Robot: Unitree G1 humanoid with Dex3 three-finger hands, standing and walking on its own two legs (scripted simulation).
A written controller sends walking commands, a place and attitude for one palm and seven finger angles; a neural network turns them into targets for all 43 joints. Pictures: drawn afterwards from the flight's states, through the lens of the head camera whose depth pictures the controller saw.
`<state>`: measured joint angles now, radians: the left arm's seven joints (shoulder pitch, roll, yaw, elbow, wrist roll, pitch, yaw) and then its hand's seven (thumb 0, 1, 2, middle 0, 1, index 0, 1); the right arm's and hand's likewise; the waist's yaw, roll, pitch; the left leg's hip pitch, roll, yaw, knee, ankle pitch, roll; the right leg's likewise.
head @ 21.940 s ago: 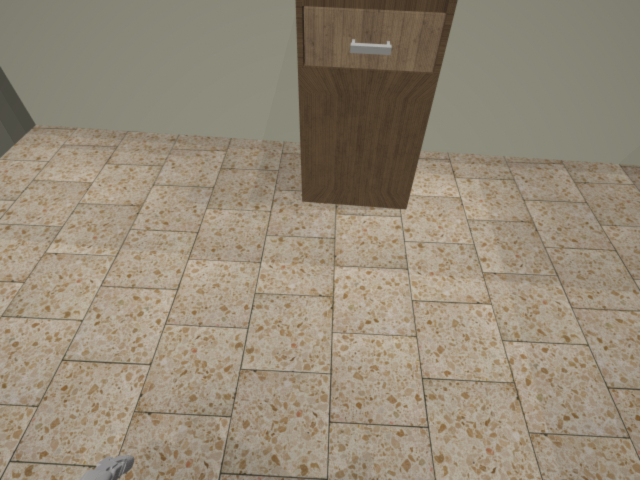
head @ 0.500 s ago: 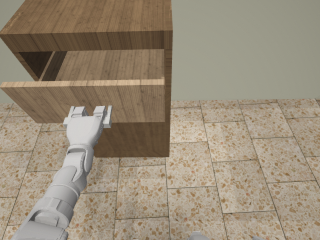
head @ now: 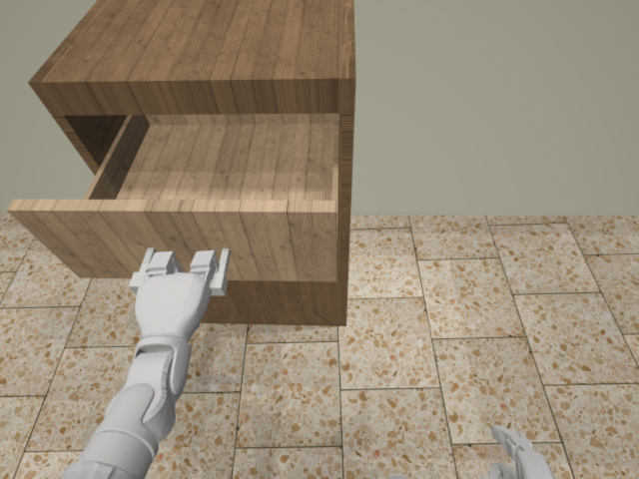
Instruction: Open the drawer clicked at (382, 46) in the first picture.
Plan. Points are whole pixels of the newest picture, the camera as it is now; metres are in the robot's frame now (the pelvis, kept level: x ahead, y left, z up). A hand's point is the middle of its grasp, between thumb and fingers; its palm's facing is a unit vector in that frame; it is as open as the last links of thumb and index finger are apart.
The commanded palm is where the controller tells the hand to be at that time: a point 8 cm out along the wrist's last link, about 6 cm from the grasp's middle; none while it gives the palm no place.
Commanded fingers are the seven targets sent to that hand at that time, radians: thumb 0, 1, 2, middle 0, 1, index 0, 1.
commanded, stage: pull the drawer open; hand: left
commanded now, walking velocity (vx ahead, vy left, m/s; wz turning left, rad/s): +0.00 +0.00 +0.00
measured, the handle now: (183, 269) +0.39 +0.22 +0.00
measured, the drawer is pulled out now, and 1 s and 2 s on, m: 0.20 0.30 0.30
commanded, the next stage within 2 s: open the thumb to release the handle in 0.90 s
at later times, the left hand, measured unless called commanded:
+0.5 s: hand (176, 372) +0.25 +0.20 -0.02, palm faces -0.01 -0.06 -1.00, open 5.8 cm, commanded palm +0.21 +0.21 +0.02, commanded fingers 0.00 0.90 0.90 -0.40 -1.35 -0.40 -1.35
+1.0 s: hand (171, 395) +0.22 +0.20 -0.02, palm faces -0.01 -0.07 -1.00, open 5.8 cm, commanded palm +0.21 +0.21 +0.02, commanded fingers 0.00 0.83 0.87 -0.40 -1.34 -0.40 -1.34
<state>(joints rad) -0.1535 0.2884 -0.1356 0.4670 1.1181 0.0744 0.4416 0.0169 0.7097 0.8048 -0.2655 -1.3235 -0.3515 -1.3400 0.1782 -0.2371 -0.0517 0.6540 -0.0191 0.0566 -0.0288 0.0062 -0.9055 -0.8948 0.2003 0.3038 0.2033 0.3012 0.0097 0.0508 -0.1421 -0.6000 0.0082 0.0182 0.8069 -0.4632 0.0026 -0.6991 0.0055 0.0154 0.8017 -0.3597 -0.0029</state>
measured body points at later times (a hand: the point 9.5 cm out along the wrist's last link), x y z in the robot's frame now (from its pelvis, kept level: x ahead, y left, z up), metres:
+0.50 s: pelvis +0.00 -0.01 +0.00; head +0.06 -0.03 +0.44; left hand +0.25 +0.20 +0.03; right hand +0.19 -0.24 -0.11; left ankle -0.05 +0.12 -0.70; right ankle +0.01 -0.12 -0.70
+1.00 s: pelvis +0.00 -0.01 -0.01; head +0.05 -0.04 +0.44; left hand +0.22 +0.20 +0.03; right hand +0.19 -0.24 -0.11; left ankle -0.05 +0.12 -0.70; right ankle +0.01 -0.12 -0.70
